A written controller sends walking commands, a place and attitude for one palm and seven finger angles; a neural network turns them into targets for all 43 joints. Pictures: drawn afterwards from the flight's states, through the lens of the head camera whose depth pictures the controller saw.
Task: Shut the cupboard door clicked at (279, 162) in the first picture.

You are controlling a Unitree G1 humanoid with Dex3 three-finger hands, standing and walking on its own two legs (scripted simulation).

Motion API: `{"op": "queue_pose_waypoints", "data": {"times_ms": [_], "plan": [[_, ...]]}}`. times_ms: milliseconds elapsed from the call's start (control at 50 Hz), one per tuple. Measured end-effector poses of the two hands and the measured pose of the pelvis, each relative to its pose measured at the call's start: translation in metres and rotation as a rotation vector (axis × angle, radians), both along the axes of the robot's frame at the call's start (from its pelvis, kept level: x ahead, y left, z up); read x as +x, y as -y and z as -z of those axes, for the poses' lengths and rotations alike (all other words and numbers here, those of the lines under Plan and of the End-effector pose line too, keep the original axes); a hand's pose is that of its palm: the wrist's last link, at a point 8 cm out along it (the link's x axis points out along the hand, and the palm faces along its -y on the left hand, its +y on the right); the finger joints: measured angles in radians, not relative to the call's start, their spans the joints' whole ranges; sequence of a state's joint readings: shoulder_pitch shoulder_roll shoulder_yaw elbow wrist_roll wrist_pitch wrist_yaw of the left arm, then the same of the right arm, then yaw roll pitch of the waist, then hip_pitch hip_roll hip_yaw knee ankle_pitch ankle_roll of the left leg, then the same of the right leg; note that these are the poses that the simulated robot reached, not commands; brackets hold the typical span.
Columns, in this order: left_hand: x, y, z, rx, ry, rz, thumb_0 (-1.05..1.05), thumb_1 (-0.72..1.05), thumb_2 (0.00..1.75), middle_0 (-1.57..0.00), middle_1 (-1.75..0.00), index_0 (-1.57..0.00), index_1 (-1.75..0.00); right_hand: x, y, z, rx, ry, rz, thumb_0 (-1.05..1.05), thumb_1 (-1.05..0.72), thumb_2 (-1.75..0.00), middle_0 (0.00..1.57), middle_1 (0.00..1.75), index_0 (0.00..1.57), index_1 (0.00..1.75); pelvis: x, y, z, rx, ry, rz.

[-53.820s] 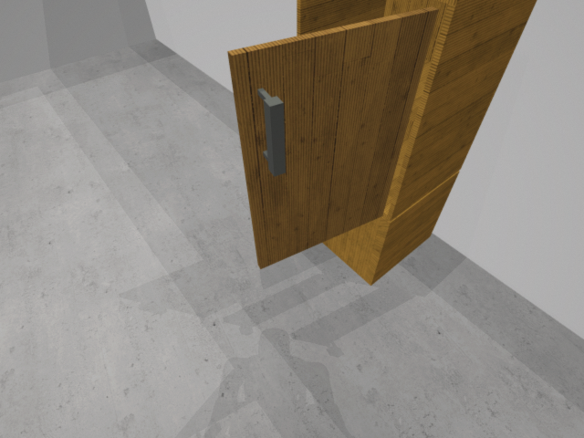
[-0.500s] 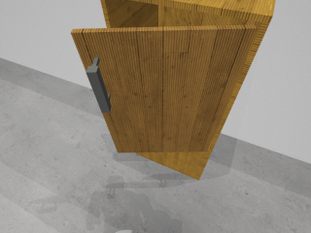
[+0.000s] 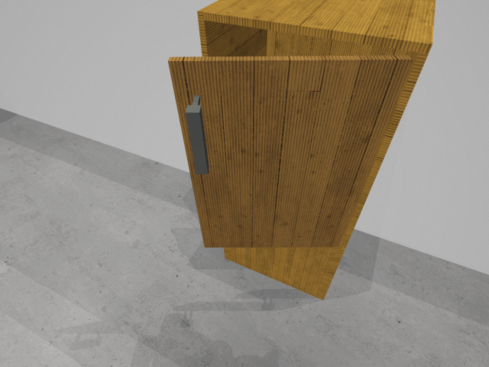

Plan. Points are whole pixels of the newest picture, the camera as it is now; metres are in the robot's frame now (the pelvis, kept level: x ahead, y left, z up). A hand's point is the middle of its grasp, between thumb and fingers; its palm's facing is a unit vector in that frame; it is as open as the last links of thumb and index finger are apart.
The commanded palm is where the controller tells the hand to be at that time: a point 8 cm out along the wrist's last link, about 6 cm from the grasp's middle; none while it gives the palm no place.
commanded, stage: come to a stop and stand still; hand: left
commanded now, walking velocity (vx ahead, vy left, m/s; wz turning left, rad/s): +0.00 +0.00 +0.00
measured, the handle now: (199, 135) +0.50 +0.14 +0.13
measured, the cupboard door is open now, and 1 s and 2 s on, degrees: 25 25 25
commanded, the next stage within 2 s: look again from close up in 1.04 s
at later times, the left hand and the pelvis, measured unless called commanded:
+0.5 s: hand out of the picture +0.00 +0.16 -0.15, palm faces +0.05 -0.98 -0.20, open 7.4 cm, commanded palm none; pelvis +0.00 -0.01 +0.01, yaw +2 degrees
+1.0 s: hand out of the picture +0.06 +0.15 -0.15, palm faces +0.06 -0.97 -0.22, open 7.3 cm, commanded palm none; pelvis +0.03 -0.04 +0.02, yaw +3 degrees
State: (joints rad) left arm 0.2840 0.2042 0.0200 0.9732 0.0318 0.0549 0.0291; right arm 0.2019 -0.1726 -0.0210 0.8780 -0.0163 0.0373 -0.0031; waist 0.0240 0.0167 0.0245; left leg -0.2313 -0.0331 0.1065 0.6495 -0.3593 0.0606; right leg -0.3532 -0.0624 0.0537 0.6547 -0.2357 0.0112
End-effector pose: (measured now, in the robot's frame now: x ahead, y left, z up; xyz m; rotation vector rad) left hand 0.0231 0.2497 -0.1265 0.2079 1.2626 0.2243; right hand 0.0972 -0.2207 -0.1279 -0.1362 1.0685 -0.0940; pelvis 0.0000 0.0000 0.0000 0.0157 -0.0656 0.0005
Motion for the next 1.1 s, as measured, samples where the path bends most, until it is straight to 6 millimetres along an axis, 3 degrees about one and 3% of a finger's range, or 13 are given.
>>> {"op": "queue_pose_waypoints", "data": {"times_ms": [80,240,340,440,560,780,920,1100], "plan": [[-0.022,-0.003,-0.007,0.007,-0.031,0.003,0.0,0.91,0.9,-0.2,-0.3,-0.2,-0.3,-0.014,-0.003,0.002,0.017,-0.008,0.016,-0.01,-0.94,-0.9,0.2,0.3,0.2,0.3,-0.007,-0.004,-0.003,-0.001,-0.008,0.001],[-0.052,0.009,-0.008,-0.02,-0.082,-0.037,0.0,0.91,0.9,-0.2,-0.3,-0.2,-0.3,-0.056,0.014,0.005,-0.019,-0.149,0.001,0.0,-0.93,-0.9,0.2,0.3,0.2,0.3,-0.011,0.001,-0.008,0.002,-0.03,-0.036],[-0.054,0.023,-0.006,-0.05,-0.107,-0.04,0.0,0.91,0.9,-0.2,-0.3,-0.2,-0.3,-0.076,0.024,0.005,-0.037,-0.219,0.018,0.0,-0.92,-0.9,0.2,0.3,0.2,0.3,-0.007,0.005,-0.01,0.004,-0.042,-0.04],[-0.04,0.035,-0.004,-0.073,-0.105,-0.024,0.0,0.91,0.9,-0.2,-0.3,-0.2,-0.3,-0.085,0.028,0.002,-0.04,-0.254,0.037,0.0,-0.91,-0.9,0.2,0.3,0.2,0.29,0.0,0.01,-0.013,0.005,-0.047,-0.04],[-0.013,0.043,-0.004,-0.074,-0.069,-0.008,0.01,0.92,0.9,-0.2,-0.3,-0.2,-0.3,-0.081,0.027,0.0,-0.026,-0.27,0.038,0.0,-0.91,-0.9,0.2,0.3,0.2,0.29,0.009,0.018,-0.016,0.003,-0.051,-0.045],[0.024,0.048,-0.01,-0.055,-0.01,0.001,0.0,0.92,0.9,-0.2,-0.3,-0.2,-0.3,-0.053,0.027,0.002,-0.002,-0.247,0.021,0.0,-0.91,-0.9,0.2,0.3,0.2,0.29,0.022,0.029,-0.018,-0.001,-0.049,-0.05],[0.032,0.052,-0.011,-0.057,0.0,-0.002,0.0,0.92,0.9,-0.2,-0.3,-0.2,-0.3,-0.043,0.035,0.0,-0.015,-0.24,0.016,0.0,-0.91,-0.9,0.2,0.3,0.2,0.3,0.027,0.034,-0.019,-0.003,-0.046,-0.053],[0.025,0.055,-0.009,-0.066,-0.021,-0.013,0.0,0.92,0.9,-0.2,-0.3,-0.2,-0.3,-0.044,0.044,-0.003,-0.037,-0.258,0.01,0.0,-0.91,-0.9,0.2,0.3,0.2,0.29,0.028,0.036,-0.02,-0.005,-0.042,-0.056]]}}
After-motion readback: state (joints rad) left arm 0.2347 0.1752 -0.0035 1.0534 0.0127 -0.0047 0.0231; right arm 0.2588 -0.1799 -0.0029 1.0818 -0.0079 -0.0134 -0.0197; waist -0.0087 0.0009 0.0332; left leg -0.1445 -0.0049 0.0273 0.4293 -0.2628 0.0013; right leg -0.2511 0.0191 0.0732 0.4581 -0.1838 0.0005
